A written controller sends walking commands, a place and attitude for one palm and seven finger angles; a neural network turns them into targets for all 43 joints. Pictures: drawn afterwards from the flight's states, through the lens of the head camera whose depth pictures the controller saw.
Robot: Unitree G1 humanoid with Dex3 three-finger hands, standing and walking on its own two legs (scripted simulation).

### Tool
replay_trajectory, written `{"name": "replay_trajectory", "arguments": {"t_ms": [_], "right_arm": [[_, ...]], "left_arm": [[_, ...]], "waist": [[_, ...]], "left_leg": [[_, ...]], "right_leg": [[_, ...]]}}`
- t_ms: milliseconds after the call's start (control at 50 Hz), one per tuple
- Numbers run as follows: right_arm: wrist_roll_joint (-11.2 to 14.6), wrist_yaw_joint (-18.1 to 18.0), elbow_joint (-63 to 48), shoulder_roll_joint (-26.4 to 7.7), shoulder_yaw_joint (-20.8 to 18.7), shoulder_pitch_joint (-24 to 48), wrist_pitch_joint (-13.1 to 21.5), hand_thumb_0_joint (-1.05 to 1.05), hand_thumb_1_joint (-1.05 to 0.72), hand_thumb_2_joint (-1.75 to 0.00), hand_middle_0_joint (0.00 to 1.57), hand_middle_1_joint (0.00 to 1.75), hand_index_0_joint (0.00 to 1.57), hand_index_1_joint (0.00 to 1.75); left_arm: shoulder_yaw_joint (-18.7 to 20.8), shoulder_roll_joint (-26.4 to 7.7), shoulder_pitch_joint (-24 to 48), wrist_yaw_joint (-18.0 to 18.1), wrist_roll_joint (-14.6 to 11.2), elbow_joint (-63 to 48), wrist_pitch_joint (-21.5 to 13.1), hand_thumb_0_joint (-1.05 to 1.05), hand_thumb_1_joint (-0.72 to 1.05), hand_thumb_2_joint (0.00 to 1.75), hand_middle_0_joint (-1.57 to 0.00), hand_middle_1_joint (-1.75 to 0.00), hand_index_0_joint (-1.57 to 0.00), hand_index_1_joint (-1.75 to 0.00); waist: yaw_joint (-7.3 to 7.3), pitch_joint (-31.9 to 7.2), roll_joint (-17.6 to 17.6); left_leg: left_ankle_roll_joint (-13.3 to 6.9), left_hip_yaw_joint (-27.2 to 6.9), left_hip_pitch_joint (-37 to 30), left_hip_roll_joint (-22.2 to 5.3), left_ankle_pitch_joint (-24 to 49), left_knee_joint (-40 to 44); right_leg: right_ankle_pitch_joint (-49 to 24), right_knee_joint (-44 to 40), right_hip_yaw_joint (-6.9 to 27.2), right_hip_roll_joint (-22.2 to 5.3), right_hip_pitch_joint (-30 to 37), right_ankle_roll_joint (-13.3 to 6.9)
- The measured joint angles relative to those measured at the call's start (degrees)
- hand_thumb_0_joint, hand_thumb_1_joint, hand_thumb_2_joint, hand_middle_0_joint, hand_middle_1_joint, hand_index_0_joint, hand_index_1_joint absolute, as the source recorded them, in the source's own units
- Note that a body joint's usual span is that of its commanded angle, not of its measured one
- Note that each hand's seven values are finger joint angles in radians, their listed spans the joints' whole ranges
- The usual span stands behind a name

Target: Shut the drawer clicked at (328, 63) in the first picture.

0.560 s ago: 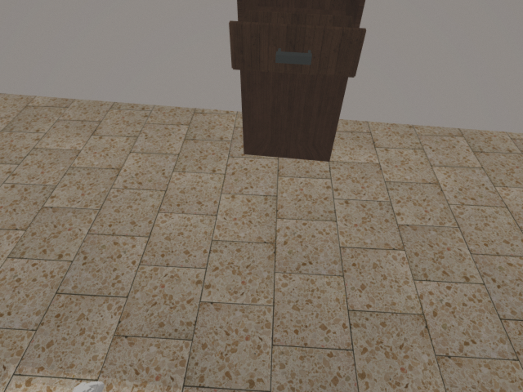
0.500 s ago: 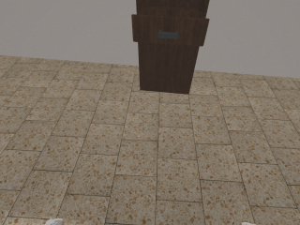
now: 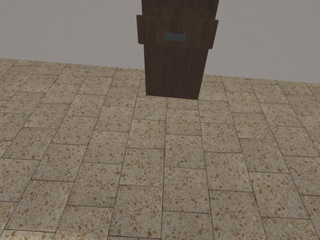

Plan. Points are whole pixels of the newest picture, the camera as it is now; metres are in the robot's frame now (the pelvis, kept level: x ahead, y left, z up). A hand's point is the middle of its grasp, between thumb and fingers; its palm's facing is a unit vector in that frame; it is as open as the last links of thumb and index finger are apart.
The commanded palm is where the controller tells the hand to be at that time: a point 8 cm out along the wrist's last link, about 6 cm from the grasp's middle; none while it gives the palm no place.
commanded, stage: stand and wait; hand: left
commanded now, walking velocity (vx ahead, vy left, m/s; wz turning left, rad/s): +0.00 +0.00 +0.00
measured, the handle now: (175, 35) +1.17 -0.02 -0.01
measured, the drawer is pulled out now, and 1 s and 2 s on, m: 0.30 0.30 0.30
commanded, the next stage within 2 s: look at it before walking up in 0.26 s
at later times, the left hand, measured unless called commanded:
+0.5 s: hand out of the picture +0.08 +0.24 -0.15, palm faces -0.03 -0.94 -0.34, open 7.4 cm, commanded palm none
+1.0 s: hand out of the picture +0.07 +0.24 -0.15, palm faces -0.02 -0.94 -0.34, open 7.4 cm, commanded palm none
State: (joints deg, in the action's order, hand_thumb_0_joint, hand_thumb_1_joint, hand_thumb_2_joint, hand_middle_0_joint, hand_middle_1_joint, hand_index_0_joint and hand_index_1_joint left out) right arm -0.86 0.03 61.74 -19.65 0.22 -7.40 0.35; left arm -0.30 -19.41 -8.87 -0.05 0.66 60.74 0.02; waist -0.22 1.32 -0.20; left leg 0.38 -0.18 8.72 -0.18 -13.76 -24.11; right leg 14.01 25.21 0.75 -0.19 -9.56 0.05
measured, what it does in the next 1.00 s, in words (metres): stands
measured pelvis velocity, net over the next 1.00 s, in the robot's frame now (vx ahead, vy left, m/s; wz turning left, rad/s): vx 0.00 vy -0.01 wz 0.00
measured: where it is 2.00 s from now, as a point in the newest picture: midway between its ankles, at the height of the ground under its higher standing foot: (168, 230)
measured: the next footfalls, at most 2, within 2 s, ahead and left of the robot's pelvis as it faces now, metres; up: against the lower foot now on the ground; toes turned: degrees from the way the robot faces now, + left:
left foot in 1.80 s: +0.41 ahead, +0.06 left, +0.00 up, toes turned -8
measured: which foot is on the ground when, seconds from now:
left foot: down 0.00-1.00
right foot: down 0.00-1.00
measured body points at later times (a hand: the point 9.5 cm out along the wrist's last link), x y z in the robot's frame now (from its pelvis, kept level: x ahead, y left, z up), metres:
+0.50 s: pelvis +0.00 -0.01 +0.00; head +0.00 -0.01 +0.45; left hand +0.08 +0.29 -0.13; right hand +0.07 -0.30 -0.13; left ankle -0.01 +0.12 -0.74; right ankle +0.00 -0.12 -0.74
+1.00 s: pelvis +0.00 -0.01 +0.00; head +0.00 -0.01 +0.45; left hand +0.07 +0.29 -0.13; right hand +0.08 -0.30 -0.13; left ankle -0.01 +0.13 -0.74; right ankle +0.00 -0.12 -0.74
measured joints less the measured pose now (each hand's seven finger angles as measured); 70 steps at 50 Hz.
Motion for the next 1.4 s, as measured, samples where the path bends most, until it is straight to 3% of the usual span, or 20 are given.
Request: {"name": "replay_trajectory", "arguments": {"t_ms": [1020, 1240, 1300, 1340, 1360, 1400], "right_arm": [[0.18, 0.02, 2.06, 0.37, 0.32, 0.53, 0.27, 0.00, -0.91, -0.90, 0.20, 0.30, 0.21, 0.30], [-0.60, 0.24, -0.04, 5.60, -0.46, -7.00, 0.43, 0.00, -0.91, -0.90, 0.20, 0.30, 0.21, 0.30], [-0.52, 0.07, -0.15, 7.08, -1.10, -9.69, 1.44, 0.00, -0.91, -0.90, 0.20, 0.30, 0.21, 0.30], [-0.65, -0.11, 0.22, 7.57, -1.33, -11.37, 1.81, 0.00, -0.91, -0.90, 0.20, 0.30, 0.21, 0.30], [-0.62, -0.15, 0.57, 7.62, -1.40, -12.34, 1.81, 0.00, -0.91, -0.90, 0.20, 0.30, 0.21, 0.30], [-0.27, 0.00, 2.19, 8.19, -1.40, -13.67, 0.95, 0.00, -0.91, -0.90, 0.20, 0.30, 0.21, 0.30]], "left_arm": [[0.14, 0.05, 0.46, 0.09, 0.02, 1.57, -0.56, 0.01, 0.90, 0.90, -0.20, -0.30, -0.20, -0.30], [1.43, 4.83, -9.31, -1.28, 0.67, -0.04, 0.95, 0.01, 0.90, 0.90, -0.20, -0.30, -0.20, -0.30], [1.86, 6.60, -11.33, -1.61, 0.67, 0.22, 0.95, 0.01, 0.90, 0.90, -0.20, -0.30, -0.20, -0.30], [2.13, 7.84, -11.51, -1.91, 0.72, 0.13, 0.58, 0.01, 0.90, 0.90, -0.20, -0.30, -0.20, -0.30], [2.24, 8.37, -11.40, -2.06, 0.78, -0.20, 0.03, 0.01, 0.90, 0.90, -0.20, -0.30, -0.20, -0.30], [2.49, 8.97, -11.17, -1.62, 0.67, -0.90, -1.97, 0.01, 0.90, 0.90, -0.20, -0.30, -0.20, -0.30]], "waist": [[-0.09, 0.16, 0.10], [-0.96, -2.23, -0.58], [-0.80, -1.27, -0.73], [-0.34, -0.12, 0.02], [-0.04, 0.45, 0.88], [-0.11, 0.93, 1.53]], "left_leg": [[0.68, -0.17, -1.45, -0.75, 1.89, 3.34], [0.41, 4.08, 0.39, -2.15, -7.24, -6.94], [0.89, 6.41, -1.55, -2.81, -9.67, -7.60], [1.64, 7.26, -2.85, -3.80, -11.09, -8.32], [1.79, 6.93, -2.55, -4.73, -12.47, -10.45], [0.65, 5.69, 2.44, -5.88, -13.88, -22.64]], "right_leg": [[-2.00, -3.49, -0.18, 0.70, 1.50, -0.53], [7.21, 9.15, 3.35, 2.17, -3.25, -2.08], [11.78, 15.89, -0.02, 1.00, -6.51, -1.97], [11.67, 15.00, -3.05, 0.32, -7.31, -1.98], [7.59, 13.59, -4.26, 0.66, -6.62, -2.39], [7.49, 14.26, -5.75, 1.32, -5.67, -3.47]]}}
